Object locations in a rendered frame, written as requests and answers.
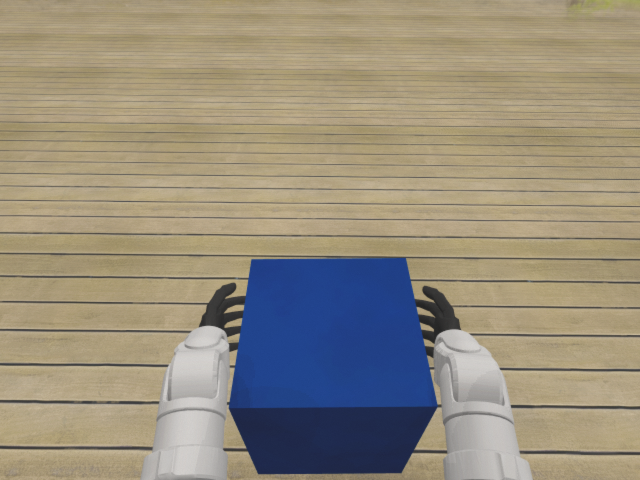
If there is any robot left hand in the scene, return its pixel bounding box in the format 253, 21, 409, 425
198, 283, 246, 352

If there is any robot right forearm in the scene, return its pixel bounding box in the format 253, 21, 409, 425
433, 329, 533, 480

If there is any robot right hand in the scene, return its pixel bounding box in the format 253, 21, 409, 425
415, 286, 461, 358

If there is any robot left forearm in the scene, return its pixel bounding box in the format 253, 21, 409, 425
140, 326, 230, 480

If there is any carton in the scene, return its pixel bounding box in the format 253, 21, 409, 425
229, 258, 438, 474

